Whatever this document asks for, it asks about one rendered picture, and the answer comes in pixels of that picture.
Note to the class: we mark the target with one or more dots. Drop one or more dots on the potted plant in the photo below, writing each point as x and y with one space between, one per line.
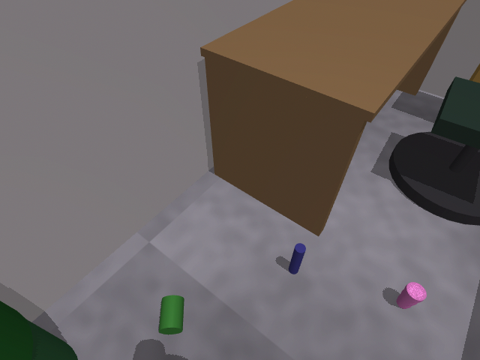
21 339

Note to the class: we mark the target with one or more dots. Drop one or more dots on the office chair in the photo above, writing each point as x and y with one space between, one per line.
440 170

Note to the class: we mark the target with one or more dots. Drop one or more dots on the desk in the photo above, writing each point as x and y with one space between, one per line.
290 93

